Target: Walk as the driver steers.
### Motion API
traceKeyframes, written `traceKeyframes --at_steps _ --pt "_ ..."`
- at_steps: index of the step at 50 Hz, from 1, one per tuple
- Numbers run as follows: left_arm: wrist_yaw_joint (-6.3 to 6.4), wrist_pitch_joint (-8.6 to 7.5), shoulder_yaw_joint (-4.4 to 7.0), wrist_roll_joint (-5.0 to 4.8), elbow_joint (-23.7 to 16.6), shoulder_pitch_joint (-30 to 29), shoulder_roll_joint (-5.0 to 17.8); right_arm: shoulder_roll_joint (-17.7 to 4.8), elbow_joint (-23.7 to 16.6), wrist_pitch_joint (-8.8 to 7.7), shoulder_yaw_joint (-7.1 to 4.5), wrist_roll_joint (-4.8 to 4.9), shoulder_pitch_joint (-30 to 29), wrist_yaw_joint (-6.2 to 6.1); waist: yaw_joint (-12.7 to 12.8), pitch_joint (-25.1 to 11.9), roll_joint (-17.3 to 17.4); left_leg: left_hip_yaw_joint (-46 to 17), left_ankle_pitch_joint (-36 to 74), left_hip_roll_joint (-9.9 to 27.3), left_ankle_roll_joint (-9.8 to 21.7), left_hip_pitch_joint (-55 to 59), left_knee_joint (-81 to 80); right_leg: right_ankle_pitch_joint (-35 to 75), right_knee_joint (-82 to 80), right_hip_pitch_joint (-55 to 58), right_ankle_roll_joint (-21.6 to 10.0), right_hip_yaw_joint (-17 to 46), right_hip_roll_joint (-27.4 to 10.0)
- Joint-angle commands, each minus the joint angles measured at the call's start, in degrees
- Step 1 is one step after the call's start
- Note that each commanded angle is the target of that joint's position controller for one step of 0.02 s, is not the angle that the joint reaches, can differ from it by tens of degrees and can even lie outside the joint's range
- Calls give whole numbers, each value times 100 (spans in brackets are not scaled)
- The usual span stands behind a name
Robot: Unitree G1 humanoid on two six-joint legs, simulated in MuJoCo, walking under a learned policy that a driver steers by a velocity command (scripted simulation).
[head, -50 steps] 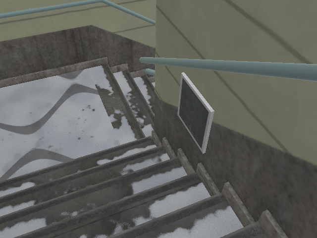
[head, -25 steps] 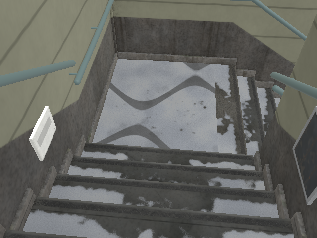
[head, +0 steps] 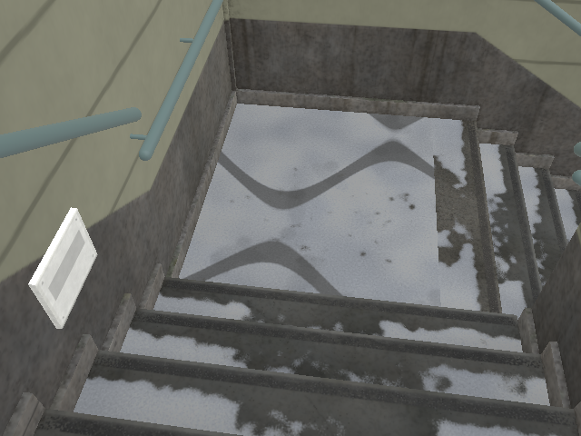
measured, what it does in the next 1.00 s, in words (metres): goes down: right foot 0.17 m lower, then left foot 0.17 m lower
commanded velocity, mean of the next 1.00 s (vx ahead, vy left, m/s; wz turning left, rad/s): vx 0.50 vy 0.00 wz -0.15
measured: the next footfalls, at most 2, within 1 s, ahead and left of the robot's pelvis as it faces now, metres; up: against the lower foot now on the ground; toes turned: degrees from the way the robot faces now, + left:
right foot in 0.08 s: +0.16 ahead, -0.12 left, -0.17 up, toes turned -3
left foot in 0.66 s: +0.48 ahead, +0.09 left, -0.35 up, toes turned +1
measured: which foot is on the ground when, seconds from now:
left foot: down 0.00-0.08, up 0.10-0.64, down 0.66-1.00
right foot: up 0.00-0.06, down 0.08-0.66, up 0.68-1.00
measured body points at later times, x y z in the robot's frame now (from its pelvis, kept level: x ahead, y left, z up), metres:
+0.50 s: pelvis +0.25 -0.05 -0.15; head +0.26 -0.06 +0.30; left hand +0.08 +0.14 -0.28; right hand +0.42 -0.24 -0.28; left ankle +0.49 +0.11 -0.81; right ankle +0.12 -0.12 -0.83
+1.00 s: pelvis +0.54 -0.03 -0.32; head +0.55 -0.04 +0.13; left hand +0.71 +0.17 -0.45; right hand +0.37 -0.17 -0.47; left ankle +0.44 +0.09 -1.00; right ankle +0.70 -0.21 -1.01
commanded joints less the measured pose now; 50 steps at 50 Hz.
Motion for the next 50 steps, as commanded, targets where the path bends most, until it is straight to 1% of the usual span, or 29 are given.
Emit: traceKeyframes --at_steps 1,4,5,6,7,8,10,11,14,17,18,20,22,23,24,26,27,28,30,32,33,34,35,37,39,41,43,44,50 --pt "45 113 118 70 -35 718 588 -1059 -584 -40 -124 156 -502 7 696 981 569 -1565 1963 1426 926 -1751 -695 -835 -1102 2101 11 -216 30" --pt "146 -147 652 -229 787 2859 1568 -1489 -160 250 -288 -126 -90 375 1437 159 -175 -1570 3442 934 430 -1095 2402 -265 -2407 4483 -723 -198 -6" --pt "53 -109 716 -39 1147 3773 2015 -308 222 184 -235 183 1700 476 958 -1539 -1725 -608 -394 -247 -18 -2818 5718 4303 181 7153 -1978 298 -970" --pt "-94 -47 724 121 1189 4055 2029 -779 -326 138 -319 471 1028 558 1215 -1376 -1101 -664 -330 -486 -54 -4640 6797 4872 -163 7312 -2384 1928 -1388" --pt "-182 -15 785 124 1191 3735 1974 -1113 -985 87 -390 584 -444 447 1527 -484 -617 -644 42 -196 -15 -6301 6607 2045 -808 6784 -2450 2598 -1749" --pt "-214 5 624 -32 1180 3203 1475 -1184 -1132 80 -390 620 -917 257 1285 -36 32 -795 911 276 86 -6620 6372 -150 -1193 5490 -2409 2962 -2049" --pt "-151 46 155 189 1138 2249 232 -310 -961 144 -113 454 -404 91 226 561 672 -1412 2817 1074 492 -5038 4641 -969 -1575 2512 -1743 2112 -1642" --pt "109 -32 179 -719 1032 2193 190 -429 -904 519 -318 557 -1468 -292 380 594 479 -771 2662 660 283 -4463 3784 -1609 -1351 2124 -1175 1630 -1218" --pt "390 -151 132 -766 739 1638 617 -181 -1010 862 -189 461 -1693 -283 56 691 22 -142 4890 590 6 -1874 634 -1867 -2209 -63 -822 787 -397" --pt "498 -141 219 -809 882 2201 717 -678 -677 816 -398 491 -1574 -340 88 448 -241 -611 6124 879 116 -2477 438 -1507 -1559 1638 -833 1031 -518" --pt "418 -434 6 263 1348 3192 245 -666 -852 379 -150 -159 -1800 203 840 1355 -24 -1278 6846 850 238 -4823 -5 -2408 -745 2623 -867 984 -473" --pt "545 -419 -115 309 1968 4555 -216 -553 -1182 152 -108 -16 -2828 328 1360 852 -49 -1411 6678 937 275 -6817 -1094 -2563 -325 4871 -1129 1820 -806" --pt "496 -350 -262 150 1542 3821 -320 -519 -1171 102 -56 62 -3246 320 1166 537 198 -436 8289 906 324 -3830 -2303 -3436 -458 2289 -1125 955 -229" --pt "502 -184 52 -938 930 2495 550 -593 -1328 218 -244 642 -3686 115 940 384 683 36 8126 479 203 -1208 -2142 -4007 -918 676 -920 1024 -102" --pt "482 -131 84 -948 875 2359 754 -563 -1216 332 -232 801 -3466 43 895 467 478 90 8105 382 123 -349 -1808 -4043 -869 50 -846 914 -99" --pt "495 50 75 -711 986 2638 446 -584 -1186 547 -270 728 -3429 -49 1077 1165 60 49 7209 406 68 -781 -2070 -3743 -426 684 -777 834 50" --pt "309 -228 -189 182 1249 3120 35 -675 -1554 446 -92 -152 -3449 232 1020 1469 -690 -530 6611 967 228 -1376 -2495 -3931 -210 1012 -979 1061 -165" --pt "275 -288 -70 88 1323 3143 132 -776 -1641 429 -166 -262 -3594 326 1188 1373 -305 -389 6082 904 356 -1727 -3298 -3651 201 2006 -1128 1227 -127" --pt "201 -203 10 -34 1426 3275 273 -646 -1686 377 -111 -72 -3600 295 1294 1063 7 -157 5396 770 327 -968 -3849 -2637 584 2415 -1290 1571 -138" --pt "5 6 15 -21 1446 2959 451 -973 -582 252 -278 174 -1121 185 456 532 741 3 7126 898 251 1570 -5314 -2662 2731 1900 -997 1052 411" --pt "-260 86 60 165 1519 3022 532 -1351 -123 197 -521 113 832 124 -332 -136 1161 63 7455 1122 646 4164 -4538 -2424 4353 403 -604 759 764" --pt "-442 71 94 -76 1735 4013 -87 -1744 30 279 -593 134 1595 199 -139 -1787 2172 -759 11052 2320 1966 6604 -2061 -6641 7234 -1183 -136 256 1324" --pt "-515 -23 88 -244 1021 3188 146 -2028 26 338 -732 16 1512 267 -249 -2039 1359 -1447 11463 2928 2408 6754 -1872 -6938 8150 -2334 -10 118 1168" --pt "-280 -122 76 -361 330 1707 111 -1205 -188 347 -541 -87 71 182 -44 -425 109 -1180 6943 3012 1739 4108 -3082 -5316 6439 -3113 -298 562 375" --pt "-86 -41 57 -48 475 1833 -166 177 -474 179 -56 -83 -1167 -31 888 690 95 -591 5255 2344 1393 265 -3945 -2966 3714 -1356 -678 899 -407" --pt "-217 52 99 132 664 1682 -241 -21 -484 -49 -44 222 -1171 -201 833 941 751 94 5065 1806 1467 -1126 -4359 -1740 2152 -15 -708 274 -178" --pt "-354 32 66 123 809 2175 -362 -483 -179 -73 -112 -52 -617 -191 1003 603 671 -19 4972 1925 1476 -1298 -3576 -1366 2678 411 -568 186 -42" --pt "-333 -6 36 140 576 1678 -337 -83 -61 -161 7 -74 -362 -295 698 527 357 -103 4796 2071 1289 -229 -3481 -343 1341 -677 -513 748 -437" --pt "-158 134 106 65 -124 -100 330 -552 38 -190 48 -102 -183 -140 475 1004 491 311 2754 1811 761 -1108 -2359 559 -362 1064 -422 -140 1"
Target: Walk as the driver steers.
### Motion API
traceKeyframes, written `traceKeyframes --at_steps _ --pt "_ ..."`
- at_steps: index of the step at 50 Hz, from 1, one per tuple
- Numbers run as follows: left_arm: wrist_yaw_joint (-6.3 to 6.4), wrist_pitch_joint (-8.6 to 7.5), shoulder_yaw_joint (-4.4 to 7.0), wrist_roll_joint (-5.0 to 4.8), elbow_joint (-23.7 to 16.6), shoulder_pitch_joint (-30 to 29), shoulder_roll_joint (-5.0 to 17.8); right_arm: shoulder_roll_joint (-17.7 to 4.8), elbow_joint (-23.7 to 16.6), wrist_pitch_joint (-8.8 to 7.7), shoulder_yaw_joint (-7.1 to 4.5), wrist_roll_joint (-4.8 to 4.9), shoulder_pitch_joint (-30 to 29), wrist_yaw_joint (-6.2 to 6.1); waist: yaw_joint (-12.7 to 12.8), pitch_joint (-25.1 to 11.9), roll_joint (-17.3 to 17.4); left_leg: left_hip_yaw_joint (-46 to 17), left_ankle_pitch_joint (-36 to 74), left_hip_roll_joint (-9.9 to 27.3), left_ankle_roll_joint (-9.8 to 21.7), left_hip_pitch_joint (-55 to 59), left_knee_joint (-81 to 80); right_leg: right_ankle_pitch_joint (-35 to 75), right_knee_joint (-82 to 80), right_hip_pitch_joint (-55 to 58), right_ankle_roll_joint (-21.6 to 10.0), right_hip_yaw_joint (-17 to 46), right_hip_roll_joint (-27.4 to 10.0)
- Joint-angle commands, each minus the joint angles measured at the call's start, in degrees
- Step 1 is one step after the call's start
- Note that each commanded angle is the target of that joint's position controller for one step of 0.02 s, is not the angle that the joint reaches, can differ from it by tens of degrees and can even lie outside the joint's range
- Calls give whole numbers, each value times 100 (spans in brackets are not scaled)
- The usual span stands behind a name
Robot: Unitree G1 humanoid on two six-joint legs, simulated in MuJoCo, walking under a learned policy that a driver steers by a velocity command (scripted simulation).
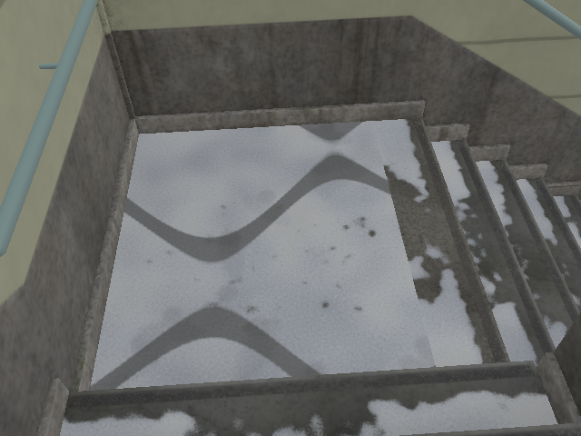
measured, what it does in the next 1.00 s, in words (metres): goes down, turning right: right foot 0.17 m lower, then left foot 0.17 m lower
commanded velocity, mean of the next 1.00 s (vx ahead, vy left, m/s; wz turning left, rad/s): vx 0.16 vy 0.00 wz -0.46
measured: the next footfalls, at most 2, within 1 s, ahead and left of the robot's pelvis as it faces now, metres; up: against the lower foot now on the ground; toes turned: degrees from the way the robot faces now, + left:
right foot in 0.14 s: +0.23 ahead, -0.14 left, -0.17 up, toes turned -13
left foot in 0.64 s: +0.46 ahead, +0.11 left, -0.35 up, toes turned -21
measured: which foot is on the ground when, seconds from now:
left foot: down 0.00-0.16, up 0.18-0.62, down 0.64-1.00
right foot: up 0.00-0.12, down 0.14-0.64, up 0.66-1.00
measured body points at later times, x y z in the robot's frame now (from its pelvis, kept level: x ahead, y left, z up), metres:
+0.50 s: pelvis +0.24 -0.01 -0.18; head +0.26 -0.02 +0.27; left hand +0.26 +0.22 -0.32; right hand +0.37 -0.29 -0.27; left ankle +0.38 +0.10 -0.85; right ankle +0.19 -0.13 -0.85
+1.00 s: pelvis +0.35 +0.09 -0.30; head +0.36 +0.10 +0.15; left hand +0.56 +0.22 -0.42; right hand +0.28 -0.15 -0.42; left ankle +0.42 +0.12 -1.03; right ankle +0.26 -0.03 -0.72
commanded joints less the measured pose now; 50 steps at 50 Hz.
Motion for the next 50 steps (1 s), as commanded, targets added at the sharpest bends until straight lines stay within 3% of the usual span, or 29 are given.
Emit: traceKeyframes --at_steps 1,5,7,8,9,10,11,12,13,14,15,17,18,20,22,24,26,28,30,32,33,34,35,36,37,40,42,45,50 --pt "7 73 33 54 -559 -705 364 -690 -207 -74 -60 76 -122 27 174 1084 491 -1254 2351 1781 814 -1251 -923 -458 -634 836 -13 -170 -19" --pt "117 4 -58 86 -440 -880 128 -1000 -43 269 -273 172 378 -215 -191 1129 474 -1449 3330 1887 750 85 154 -1512 -2091 1107 35 -596 121" --pt "236 -134 299 -76 477 1255 713 -1129 -101 376 -371 61 20 48 701 319 -31 -585 3544 1185 272 -913 2308 230 -2784 4171 -27 -1232 532" --pt "262 -179 619 -48 813 2770 1444 -1088 -286 402 -363 97 -96 267 1345 -633 -796 -371 2415 737 -179 -2506 4327 2457 -1937 6684 -657 -906 99" --pt "274 -69 768 -126 965 3476 2012 -282 -548 379 -207 177 394 546 1256 -2812 -1350 -771 -1559 375 -553 -3811 6706 5095 -74 9447 -2123 815 -1337" --pt "362 -96 783 -68 950 3865 1801 -901 -1359 212 -377 509 -1356 538 1852 -2422 -391 -1055 -1885 343 -709 -5269 7068 4995 -233 9373 -2164 1468 -1522" --pt "470 -134 736 -148 768 3267 1520 -1033 -2066 61 -397 722 -2519 346 1852 -1667 -68 -1348 -1952 560 -639 -5848 6746 3095 -526 8124 -2031 1485 -1663" --pt "436 -107 514 -144 479 2283 985 -1127 -2230 29 -417 691 -2800 146 1329 -992 766 -1636 -1416 931 -391 -5274 5422 1519 -745 6194 -1710 1312 -1598" --pt "335 -83 411 -153 327 1592 790 -1106 -2224 33 -442 580 -2381 -11 641 -313 381 -1725 -1154 995 -248 -4556 4744 1237 -974 4267 -1672 1098 -1524" --pt "350 -185 190 -156 112 959 293 -860 -1844 77 -429 361 -1681 -144 143 201 686 -2008 754 1165 -95 -3263 2970 348 -1322 2175 -1301 720 -1069" --pt "327 -278 200 -249 -115 881 404 -724 -1630 165 -461 383 -1100 -194 -57 576 115 -1586 1926 770 -36 -2395 2493 393 -1635 888 -1449 446 -782" --pt "239 -361 280 -167 -379 739 869 -598 -1578 251 -441 387 -1037 -4 -127 117 -193 -1278 3289 430 -177 -1445 1868 82 -1560 85 -1479 538 -409" --pt "252 -386 283 70 -548 545 995 -530 -1440 249 -377 390 -617 125 -294 -115 -193 -1252 4241 276 -170 -909 2464 -329 -982 -456 -1284 458 -212" --pt "330 -413 252 -35 -713 680 876 -803 -1625 212 -449 291 -613 98 -179 -217 4 -1267 4062 136 -310 -1116 2206 -847 -396 -286 -1111 544 20" --pt "597 -403 19 -193 -23 2314 32 -1057 -2219 285 -423 118 -2572 15 992 -168 -45 -2462 4204 715 -507 -4433 1143 -2577 692 2739 -899 2094 -679" --pt "777 -336 22 -190 307 3404 50 -764 -2504 383 -235 175 -3545 86 1649 -203 10 -2621 3980 748 -566 -5755 169 -3111 1230 3703 -1076 3151 -737" --pt "815 -135 -70 -95 -334 2153 187 -607 -2230 479 -75 237 -3090 240 1315 191 283 -2265 6494 669 -297 -3158 -2067 -5580 907 884 -819 2343 32" --pt "572 4 44 178 -578 1379 883 -873 -2347 575 -280 464 -2187 200 575 392 -149 -1398 5811 291 -324 -276 -1001 -7279 716 -1820 -741 1971 237" --pt "500 -41 36 84 -803 908 1019 -1230 -2400 569 -504 674 -1226 173 -43 367 -175 -1315 5099 105 -234 1147 -1807 -6160 1305 -1943 -401 1931 399" --pt "296 -66 -24 130 -513 1645 1079 -2278 -2167 597 -969 631 -566 98 -126 -248 415 -1485 5354 634 712 1924 -3132 -5136 3421 -672 301 1722 631" --pt "133 -115 -157 -147 -459 2595 204 -2707 -2214 538 -1072 433 -631 127 377 -1636 1793 -1965 9937 1598 2099 3212 -585 -7113 6428 -1666 670 488 1349" --pt "265 -64 -37 -554 -720 3352 311 -2810 -2448 459 -1022 378 -520 367 458 -2211 2300 -3668 11225 2760 2949 3454 -866 -7906 8939 -3006 1054 262 1937" --pt "442 115 32 -584 -1103 2537 566 -2448 -2255 480 -907 187 -348 563 199 -1686 1301 -4640 9134 3241 2842 2739 -1426 -7165 9697 -3756 1145 651 1835" --pt "597 142 -22 -430 -1424 1802 475 -2361 -2264 462 -798 341 -831 648 411 -823 1178 -4835 6053 3168 2517 1716 -1942 -6328 9593 -4267 1131 744 1472" --pt "728 83 -124 -345 -1506 1450 371 -1900 -2463 401 -621 469 -1332 636 585 -395 679 -4073 4691 2674 2090 722 -2330 -5552 9069 -3877 1037 754 1215" --pt "369 230 -353 -431 -1251 2334 -164 -1142 -1916 275 -348 318 -963 470 955 500 571 -3222 3005 2023 1421 -1196 -3028 -4923 8555 -2804 937 493 632" --pt "120 362 -334 -538 -1395 2143 -18 -1501 -2088 189 -260 419 -1701 318 1069 236 585 -2641 2499 1319 652 -1925 -3073 -4482 8773 -2063 1281 -59 749" --pt "25 295 -283 -709 -1766 1352 417 -2057 -2231 44 -206 361 -1751 222 702 -87 704 -2590 2582 1258 77 -1204 -2893 -4667 8705 -2175 1585 -103 642" --pt "94 118 -356 -708 -1818 859 346 -1917 -2058 117 -99 368 -1118 361 221 -86 830 -3117 2559 1761 358 432 -3010 -5430 7787 -2675 1514 487 519"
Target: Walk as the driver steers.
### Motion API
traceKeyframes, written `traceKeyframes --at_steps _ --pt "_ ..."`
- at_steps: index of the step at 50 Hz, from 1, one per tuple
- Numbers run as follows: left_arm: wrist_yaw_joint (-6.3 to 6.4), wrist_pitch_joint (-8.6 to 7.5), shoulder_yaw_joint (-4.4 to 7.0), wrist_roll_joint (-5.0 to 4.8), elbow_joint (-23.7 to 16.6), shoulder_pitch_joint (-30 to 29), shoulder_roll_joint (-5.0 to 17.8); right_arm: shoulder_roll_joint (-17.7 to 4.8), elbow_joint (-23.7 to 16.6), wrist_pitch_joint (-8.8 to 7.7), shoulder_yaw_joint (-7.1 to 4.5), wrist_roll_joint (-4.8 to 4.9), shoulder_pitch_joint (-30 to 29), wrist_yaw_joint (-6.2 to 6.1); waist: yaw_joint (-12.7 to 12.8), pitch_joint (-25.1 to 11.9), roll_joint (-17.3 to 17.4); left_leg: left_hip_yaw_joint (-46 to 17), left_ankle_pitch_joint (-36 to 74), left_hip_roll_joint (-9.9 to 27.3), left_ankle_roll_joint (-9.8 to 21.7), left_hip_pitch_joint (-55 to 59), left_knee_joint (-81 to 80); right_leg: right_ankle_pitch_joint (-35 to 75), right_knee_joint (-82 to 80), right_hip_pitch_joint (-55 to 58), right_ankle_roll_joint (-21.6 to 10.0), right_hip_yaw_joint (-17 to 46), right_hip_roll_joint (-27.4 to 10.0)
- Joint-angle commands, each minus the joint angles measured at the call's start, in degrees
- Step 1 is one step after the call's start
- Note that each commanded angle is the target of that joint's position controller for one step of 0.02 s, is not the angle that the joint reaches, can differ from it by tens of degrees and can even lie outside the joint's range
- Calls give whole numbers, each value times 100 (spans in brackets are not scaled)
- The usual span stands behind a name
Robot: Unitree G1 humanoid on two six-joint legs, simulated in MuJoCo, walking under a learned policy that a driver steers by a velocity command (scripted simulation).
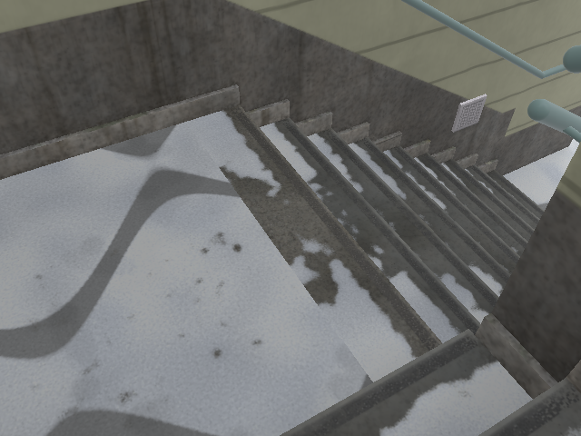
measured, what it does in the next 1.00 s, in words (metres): walks ahead: right foot 0.17 m higher, then left foot 0.17 m lower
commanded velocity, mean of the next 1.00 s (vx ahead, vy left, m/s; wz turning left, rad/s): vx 0.33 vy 0.00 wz -0.03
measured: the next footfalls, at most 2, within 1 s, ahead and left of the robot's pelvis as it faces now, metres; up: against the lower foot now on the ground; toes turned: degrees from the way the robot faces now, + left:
right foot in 0.28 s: +0.00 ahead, -0.16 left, +0.17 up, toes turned -6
left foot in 0.70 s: +0.13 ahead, +0.05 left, +0.00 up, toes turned -1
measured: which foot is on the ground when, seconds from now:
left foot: down 0.00-0.32, up 0.34-0.68, down 0.70-1.00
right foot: up 0.00-0.26, down 0.28-0.70, up 0.72-1.00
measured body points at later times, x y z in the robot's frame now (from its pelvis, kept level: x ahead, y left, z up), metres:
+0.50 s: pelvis +0.02 -0.04 +0.06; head +0.01 -0.05 +0.51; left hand +0.01 +0.22 -0.08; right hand +0.13 -0.32 -0.06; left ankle +0.10 +0.09 -0.61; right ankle -0.04 -0.16 -0.56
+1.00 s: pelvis +0.19 +0.01 -0.01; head +0.19 +0.04 +0.43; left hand +0.32 +0.24 -0.16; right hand +0.09 -0.21 -0.15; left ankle +0.09 +0.05 -0.73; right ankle +0.36 -0.12 -0.67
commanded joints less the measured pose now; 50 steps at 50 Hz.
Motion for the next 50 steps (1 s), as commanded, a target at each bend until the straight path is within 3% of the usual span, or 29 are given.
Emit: traceKeyframes --at_steps 1,7,10,11,13,15,16,17,18,19,21,23,25,29,32,33,35,36,37,38,39,40,41,42,43,45,47,48,50 --pt "26 -155 78 -40 -352 -4 422 -886 -247 -12 -182 100 389 64 -123 247 526 -2578 -326 1850 -73 1880 -1396 -691 -419 -1450 -42 645 -142" --pt "-79 -190 -82 16 -295 186 123 -649 -219 -39 -102 186 -125 117 134 253 461 -1994 -1194 1580 105 961 -1598 -1429 -1379 -308 -6 151 -381" --pt "-132 -234 -52 32 -324 218 254 -966 -29 -54 -240 172 28 60 66 382 564 -2089 -1854 1700 221 663 -1834 -2143 -1775 203 -204 -168 -178" --pt "537 172 163 19 -296 -518 253 -962 314 241 -519 780 475 -246 -114 -469 757 -1427 1305 1847 700 1552 -1313 -2238 -2473 695 -992 -927 -412" --pt "823 329 -7 -12 -304 -184 4 -875 375 461 -565 574 781 -430 -61 -690 906 -1139 3520 1812 861 1857 -816 -2382 -2860 1087 -1354 -1115 -220" --pt "802 320 -41 62 -44 427 -91 -832 335 642 -674 605 431 -392 354 -364 910 -727 2933 1624 611 548 -484 -2081 -4237 2444 -1709 -872 -64" --pt "845 345 96 130 161 648 451 -532 27 725 -682 605 14 -339 460 237 -216 -177 2262 906 212 -339 528 -2136 -5812 2541 -1996 479 -376" --pt "911 479 405 85 357 1197 1336 -219 -437 739 -648 555 -626 -276 894 554 -1656 -294 -389 142 -67 -2041 1444 -3740 -7919 3089 -2612 2843 -1057" --pt "916 465 558 244 586 1663 1550 -491 -830 712 -762 569 -1713 -217 1545 1317 -1740 -1536 -2670 -203 46 -3580 2226 -4071 -9354 3352 -3116 4532 -1679" --pt "943 327 594 368 706 1672 1503 -451 -968 526 -808 667 -2084 -167 1653 1657 -1154 -2666 -1947 -203 150 -4173 2561 -3588 -9368 3508 -3193 4892 -1792" --pt "979 246 532 427 960 929 1133 -375 -775 347 -840 609 -1490 -206 830 1576 -733 -2776 -896 -198 -13 -3634 2967 -2366 -8437 2846 -2831 3767 -1770" --pt "835 164 475 329 905 262 624 -282 -456 610 -897 422 -787 -384 183 1006 -308 -1692 392 -528 -370 -1656 3450 -1726 -7657 1373 -2332 1888 -1358" --pt "693 111 519 192 839 -118 629 -62 -330 902 -835 447 -366 -375 -219 841 -486 -1041 1068 -619 -568 -658 3484 -2149 -7505 662 -1993 853 -1044" --pt "724 106 820 231 1021 107 1056 -70 -626 936 -728 544 -1215 -219 141 920 -770 -677 1422 -342 -623 370 1480 -1752 -7625 1361 -1720 226 -904" --pt "842 200 903 310 1252 541 921 -92 -366 767 -727 531 -948 -250 355 670 -460 -717 1724 43 -369 743 -274 -140 -6576 2803 -1814 128 -923" --pt "860 227 933 325 1414 672 965 -71 -139 761 -755 526 -494 -271 175 481 -456 -724 1941 176 -281 1122 -1048 534 -5751 3295 -1842 -96 -783" --pt "890 267 951 280 1549 712 737 -112 342 693 -822 455 701 -321 -250 50 251 -996 2203 390 71 2747 -1967 1040 -3253 2742 -1939 -533 -243" --pt "765 309 889 340 1531 519 235 -180 589 659 -786 527 1205 -283 -407 -138 1109 -1371 3002 706 51 3652 -785 -1663 -1177 1106 -1940 -750 318" --pt "688 252 751 260 1175 902 -65 -433 512 592 -667 522 993 -166 306 -31 1421 -1688 5480 1052 -486 3760 950 -1787 -512 -268 -1980 -469 81" --pt "662 178 752 153 1118 866 228 -713 630 588 -823 526 1319 -180 112 -358 1195 -2246 4053 1499 -409 3985 570 -1046 -670 -1076 -1916 -488 29" --pt "701 210 796 173 1102 481 494 -934 675 570 -909 485 1389 -273 -77 -316 1612 -3371 679 2010 152 3400 -419 -510 -987 -1517 -1692 -499 -179" --pt "707 278 881 323 1202 -126 821 -233 548 571 -703 475 865 -306 -88 439 751 -3266 -768 1572 20 2710 -994 280 -1306 -1693 -1508 -470 -288" --pt "688 240 856 373 1143 -343 678 -140 685 444 -610 391 963 -371 -44 696 884 -3483 -213 1682 85 2084 -846 1053 -2009 -1534 -1355 -156 -374" --pt "625 201 858 341 1235 -307 763 -32 779 330 -540 372 869 -412 208 973 437 -3099 679 1392 -79 1451 -627 1791 -3387 -1079 -1207 -21 -456" --pt "557 175 807 402 1162 -634 624 148 800 214 -455 453 695 -492 328 1119 353 -2729 1149 1107 -100 790 -671 2254 -4498 -444 -986 -167 -399" --pt "442 107 793 439 1056 -1231 493 -388 631 141 -559 476 306 -542 331 994 413 -2503 2082 1000 133 -17 -1147 3264 -6597 1239 -883 -506 -248" --pt "390 214 799 315 1410 -586 434 -498 839 209 -636 467 589 -481 495 548 1020 -2559 3012 1188 338 777 -745 3327 -6092 1365 -1025 -266 -259" --pt "374 247 848 221 1488 -640 526 -358 812 217 -627 451 668 -437 423 609 791 -2385 2703 1080 296 915 -732 3455 -6162 1308 -1115 -492 -160" --pt "380 109 876 267 1309 -1519 542 282 1109 202 -477 452 1344 -525 11 1076 382 -2484 1018 777 382 1906 -343 4406 -7415 142 -1247 -138 -302"
Velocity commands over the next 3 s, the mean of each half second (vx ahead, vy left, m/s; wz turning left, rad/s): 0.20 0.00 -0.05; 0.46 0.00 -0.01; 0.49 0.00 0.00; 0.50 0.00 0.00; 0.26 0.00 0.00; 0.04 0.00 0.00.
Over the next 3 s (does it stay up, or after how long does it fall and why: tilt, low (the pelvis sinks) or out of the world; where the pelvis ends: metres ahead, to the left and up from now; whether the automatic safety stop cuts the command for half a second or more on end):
stays up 1.12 0.03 -0.35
